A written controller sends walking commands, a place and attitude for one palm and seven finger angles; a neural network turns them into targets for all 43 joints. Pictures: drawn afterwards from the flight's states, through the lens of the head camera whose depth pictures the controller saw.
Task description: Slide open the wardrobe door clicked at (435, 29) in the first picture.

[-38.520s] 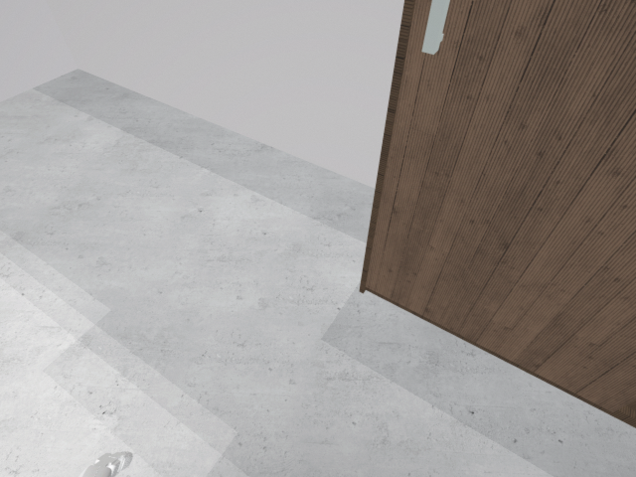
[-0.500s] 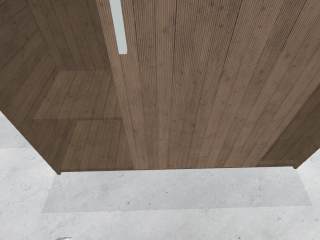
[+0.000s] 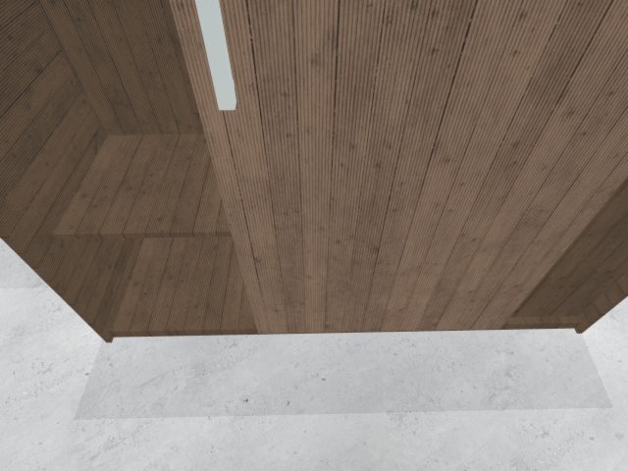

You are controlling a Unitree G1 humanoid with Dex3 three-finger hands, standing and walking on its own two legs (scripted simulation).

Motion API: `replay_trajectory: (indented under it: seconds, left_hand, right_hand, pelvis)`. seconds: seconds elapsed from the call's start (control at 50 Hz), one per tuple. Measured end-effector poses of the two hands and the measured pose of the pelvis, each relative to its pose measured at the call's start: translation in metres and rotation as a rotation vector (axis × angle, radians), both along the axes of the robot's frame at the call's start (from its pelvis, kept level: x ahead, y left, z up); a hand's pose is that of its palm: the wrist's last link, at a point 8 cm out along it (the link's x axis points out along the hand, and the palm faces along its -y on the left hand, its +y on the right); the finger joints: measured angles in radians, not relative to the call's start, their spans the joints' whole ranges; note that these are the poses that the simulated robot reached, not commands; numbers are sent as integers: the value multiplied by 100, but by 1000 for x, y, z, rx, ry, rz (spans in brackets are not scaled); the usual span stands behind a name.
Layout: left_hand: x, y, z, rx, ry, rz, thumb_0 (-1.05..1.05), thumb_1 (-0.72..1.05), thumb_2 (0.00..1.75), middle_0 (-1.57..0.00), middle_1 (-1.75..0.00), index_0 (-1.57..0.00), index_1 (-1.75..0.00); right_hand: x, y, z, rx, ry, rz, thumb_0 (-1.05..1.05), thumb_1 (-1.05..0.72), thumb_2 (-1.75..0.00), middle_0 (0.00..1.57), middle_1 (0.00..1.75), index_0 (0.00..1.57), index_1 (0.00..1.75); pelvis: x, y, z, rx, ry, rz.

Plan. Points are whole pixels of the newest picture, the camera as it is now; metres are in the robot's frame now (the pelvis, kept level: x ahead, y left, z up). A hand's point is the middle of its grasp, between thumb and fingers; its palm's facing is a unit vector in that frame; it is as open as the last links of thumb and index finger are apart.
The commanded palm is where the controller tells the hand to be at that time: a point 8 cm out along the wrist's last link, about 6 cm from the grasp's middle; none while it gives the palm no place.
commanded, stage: look to check the result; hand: left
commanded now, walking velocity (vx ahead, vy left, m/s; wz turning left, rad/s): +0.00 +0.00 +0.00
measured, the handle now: (216, 30) +0.60 +0.17 +0.26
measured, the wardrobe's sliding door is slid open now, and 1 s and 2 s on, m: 0.51 0.51 0.51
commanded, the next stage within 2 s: stand and wait in 0.20 s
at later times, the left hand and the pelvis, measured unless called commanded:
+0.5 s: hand out of the picture +0.10 +0.22 -0.16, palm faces -0.03 -0.94 -0.33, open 7.4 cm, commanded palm none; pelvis +0.01 -0.02 +0.00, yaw -1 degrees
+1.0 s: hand out of the picture +0.07 +0.22 -0.16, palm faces -0.04 -0.94 -0.33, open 7.4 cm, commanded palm none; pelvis -0.01 -0.02 +0.00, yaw -1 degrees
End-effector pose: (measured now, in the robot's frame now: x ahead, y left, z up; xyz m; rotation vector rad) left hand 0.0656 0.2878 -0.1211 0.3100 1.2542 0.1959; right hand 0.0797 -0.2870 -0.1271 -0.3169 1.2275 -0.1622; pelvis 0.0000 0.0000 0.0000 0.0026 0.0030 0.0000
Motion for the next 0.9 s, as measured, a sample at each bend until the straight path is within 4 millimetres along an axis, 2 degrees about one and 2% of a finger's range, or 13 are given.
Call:
replay_trajectory:
  seconds: [0.22, 0.42, 0.62, 0.9]
  left_hand:
    - [17, -7, 4, 12, -32, -12, 0, 90, 90, -21, -30, -20, -30]
    - [26, -21, 3, -2, -54, -26, 0, 90, 90, -21, -30, -20, -30]
    - [19, -29, 1, -10, -41, -27, 0, 90, 90, -21, -30, -20, -30]
    - [2, -28, 1, -4, -17, -17, 0, 90, 90, -21, -30, -20, -30]
  right_hand:
    - [3, -9, -2, 5, -1, -10, 1, -90, -89, 20, 30, 20, 30]
    - [-2, -18, 0, -3, 0, -24, 1, -90, -89, 20, 30, 20, 30]
    - [-16, -24, 0, -5, 17, -35, 1, -90, -89, 20, 30, 20, 30]
    - [-31, -25, -2, 2, 38, -42, 1, -90, -89, 20, 30, 20, 30]
  pelvis:
    - [7, -9, 0, 2, -2, -4]
    - [7, -16, 0, 2, -8, -9]
    - [3, -22, 0, 1, -14, -14]
    - [-5, -25, 1, 0, -20, -15]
